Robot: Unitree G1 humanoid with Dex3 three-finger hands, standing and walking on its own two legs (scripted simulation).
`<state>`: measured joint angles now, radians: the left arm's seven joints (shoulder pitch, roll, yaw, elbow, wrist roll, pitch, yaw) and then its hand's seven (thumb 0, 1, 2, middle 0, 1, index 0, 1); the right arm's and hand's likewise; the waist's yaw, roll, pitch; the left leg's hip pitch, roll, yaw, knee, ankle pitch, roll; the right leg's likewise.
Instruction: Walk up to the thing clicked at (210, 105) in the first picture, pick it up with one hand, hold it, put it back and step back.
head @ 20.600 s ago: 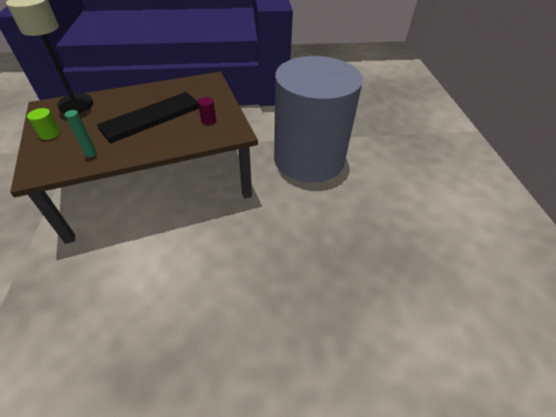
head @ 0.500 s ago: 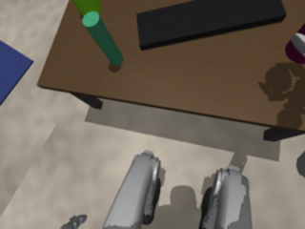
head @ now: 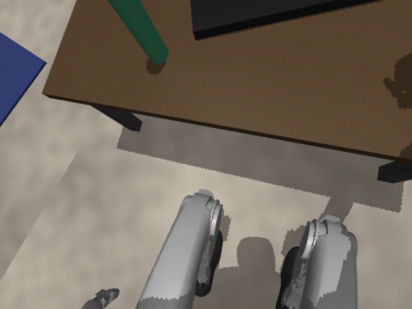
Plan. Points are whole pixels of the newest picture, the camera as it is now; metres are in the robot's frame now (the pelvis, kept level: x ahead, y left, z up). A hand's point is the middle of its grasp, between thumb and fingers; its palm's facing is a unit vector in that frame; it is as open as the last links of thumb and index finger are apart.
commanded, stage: lower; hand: right
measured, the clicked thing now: out of the picture +0.59 -0.25 +0.00
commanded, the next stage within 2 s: loosen in 0.88 s
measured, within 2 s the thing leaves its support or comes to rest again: rests again in 0.66 s
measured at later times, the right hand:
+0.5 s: hand out of the picture +0.60 -0.26 -0.01, palm faces +0.29 +0.96 -0.04, open 9.9 cm
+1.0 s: hand out of the picture +0.60 -0.26 -0.03, palm faces +0.30 +0.95 -0.04, open 9.9 cm
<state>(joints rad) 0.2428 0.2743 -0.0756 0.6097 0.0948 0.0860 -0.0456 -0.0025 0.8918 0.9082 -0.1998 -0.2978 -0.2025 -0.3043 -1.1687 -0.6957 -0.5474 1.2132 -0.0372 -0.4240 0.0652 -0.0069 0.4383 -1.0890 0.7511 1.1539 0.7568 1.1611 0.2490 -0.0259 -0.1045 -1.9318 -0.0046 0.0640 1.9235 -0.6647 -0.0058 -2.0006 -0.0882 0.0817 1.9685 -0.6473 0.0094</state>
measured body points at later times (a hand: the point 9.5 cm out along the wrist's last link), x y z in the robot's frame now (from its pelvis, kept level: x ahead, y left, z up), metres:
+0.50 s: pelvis -0.01 +0.00 -0.05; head +0.24 -0.05 +0.32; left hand +0.00 +0.27 -0.15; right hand +0.58 -0.31 -0.01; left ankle +0.08 +0.12 -0.43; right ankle +0.07 -0.13 -0.43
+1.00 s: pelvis -0.01 +0.00 -0.06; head +0.25 -0.04 +0.30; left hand +0.00 +0.27 -0.16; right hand +0.58 -0.31 -0.03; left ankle +0.08 +0.12 -0.43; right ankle +0.07 -0.13 -0.43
